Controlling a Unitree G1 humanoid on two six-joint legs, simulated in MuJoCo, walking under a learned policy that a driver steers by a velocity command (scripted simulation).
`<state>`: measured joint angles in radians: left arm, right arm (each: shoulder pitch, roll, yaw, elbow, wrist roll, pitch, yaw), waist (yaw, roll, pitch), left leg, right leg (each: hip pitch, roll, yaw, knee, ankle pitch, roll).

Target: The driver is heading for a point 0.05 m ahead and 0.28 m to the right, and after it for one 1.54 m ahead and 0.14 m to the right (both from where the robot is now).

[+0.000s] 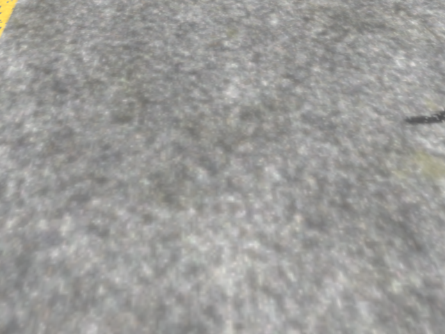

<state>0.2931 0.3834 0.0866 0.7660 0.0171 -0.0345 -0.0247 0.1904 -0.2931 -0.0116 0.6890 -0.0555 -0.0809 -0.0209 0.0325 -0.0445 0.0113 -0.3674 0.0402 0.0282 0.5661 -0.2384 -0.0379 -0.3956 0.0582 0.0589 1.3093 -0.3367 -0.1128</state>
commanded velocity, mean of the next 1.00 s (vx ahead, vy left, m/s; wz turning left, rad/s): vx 0.29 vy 0.00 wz -0.34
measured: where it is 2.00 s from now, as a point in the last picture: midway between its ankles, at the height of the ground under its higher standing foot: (223, 312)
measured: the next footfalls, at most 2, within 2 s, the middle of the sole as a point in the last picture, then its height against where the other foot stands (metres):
right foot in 0.28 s outside the picture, level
left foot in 0.74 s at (204, 313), level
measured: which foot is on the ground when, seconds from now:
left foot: down 0.00-0.28, up 0.30-0.72, down 0.74-1.00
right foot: up 0.00-0.26, down 0.28-0.76, up 0.78-1.00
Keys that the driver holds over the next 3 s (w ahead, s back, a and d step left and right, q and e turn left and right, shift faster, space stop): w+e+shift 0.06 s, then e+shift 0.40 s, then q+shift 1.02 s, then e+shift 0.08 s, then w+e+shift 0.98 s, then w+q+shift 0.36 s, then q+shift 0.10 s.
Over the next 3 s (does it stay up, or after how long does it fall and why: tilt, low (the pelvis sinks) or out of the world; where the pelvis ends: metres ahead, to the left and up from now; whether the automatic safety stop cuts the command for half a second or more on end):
stays up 1.39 -0.26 0.00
